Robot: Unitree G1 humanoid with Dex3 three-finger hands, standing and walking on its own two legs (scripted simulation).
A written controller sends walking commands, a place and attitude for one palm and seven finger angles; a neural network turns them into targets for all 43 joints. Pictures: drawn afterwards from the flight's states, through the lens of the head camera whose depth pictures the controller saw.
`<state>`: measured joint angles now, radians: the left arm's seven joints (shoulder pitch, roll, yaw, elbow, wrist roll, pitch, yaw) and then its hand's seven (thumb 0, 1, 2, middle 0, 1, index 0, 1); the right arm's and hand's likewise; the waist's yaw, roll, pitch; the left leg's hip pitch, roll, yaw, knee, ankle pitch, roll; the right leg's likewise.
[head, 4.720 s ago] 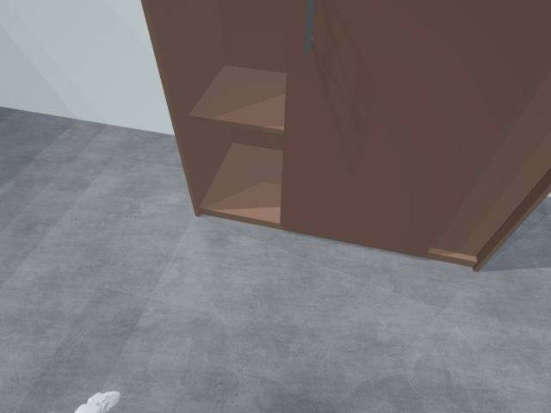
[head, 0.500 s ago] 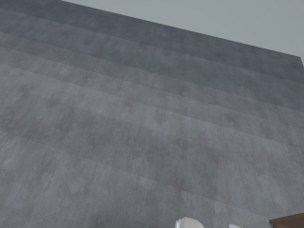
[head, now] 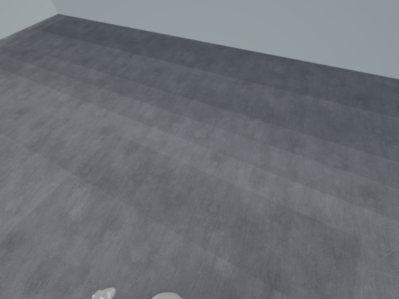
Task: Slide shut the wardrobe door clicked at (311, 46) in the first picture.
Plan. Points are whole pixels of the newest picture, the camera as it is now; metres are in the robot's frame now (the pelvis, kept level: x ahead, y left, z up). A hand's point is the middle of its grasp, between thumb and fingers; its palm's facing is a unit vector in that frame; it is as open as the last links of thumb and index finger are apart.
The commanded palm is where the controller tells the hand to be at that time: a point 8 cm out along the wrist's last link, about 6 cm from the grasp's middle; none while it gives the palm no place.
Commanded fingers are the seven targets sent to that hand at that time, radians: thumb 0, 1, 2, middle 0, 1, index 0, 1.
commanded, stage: walk to a spot facing it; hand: right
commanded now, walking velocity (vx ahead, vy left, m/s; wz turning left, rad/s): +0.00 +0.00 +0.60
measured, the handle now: out of the picture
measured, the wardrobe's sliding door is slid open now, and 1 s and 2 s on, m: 0.40 0.40 0.40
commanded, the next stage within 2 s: turn to face it in 0.54 s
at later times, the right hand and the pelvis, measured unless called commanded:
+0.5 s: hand (252, 251) +0.27 -0.11 -0.16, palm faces -0.29 +0.92 -0.25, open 7.4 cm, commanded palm none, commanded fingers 0.00 -0.90 -0.90 0.20 0.30 0.20 0.30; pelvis +0.07 +0.04 -0.02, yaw +18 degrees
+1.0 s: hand (273, 264) +0.24 -0.16 -0.18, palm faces -0.29 +0.94 -0.18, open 7.4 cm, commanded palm none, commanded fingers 0.00 -0.90 -0.90 0.20 0.30 0.20 0.30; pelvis +0.12 +0.00 +0.00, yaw +20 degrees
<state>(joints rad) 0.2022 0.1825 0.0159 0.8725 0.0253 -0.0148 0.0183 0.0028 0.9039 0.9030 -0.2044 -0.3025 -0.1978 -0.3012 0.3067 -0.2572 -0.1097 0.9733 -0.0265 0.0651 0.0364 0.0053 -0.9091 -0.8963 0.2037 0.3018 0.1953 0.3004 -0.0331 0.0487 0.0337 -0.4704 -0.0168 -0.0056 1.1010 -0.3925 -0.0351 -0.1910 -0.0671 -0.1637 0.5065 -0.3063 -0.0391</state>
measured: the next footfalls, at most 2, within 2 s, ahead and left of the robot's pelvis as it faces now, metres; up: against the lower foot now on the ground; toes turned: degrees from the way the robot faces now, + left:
left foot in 0.40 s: +0.11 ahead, +0.13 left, +0.00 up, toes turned +22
right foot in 0.84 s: +0.21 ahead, -0.07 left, +0.00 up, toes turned +20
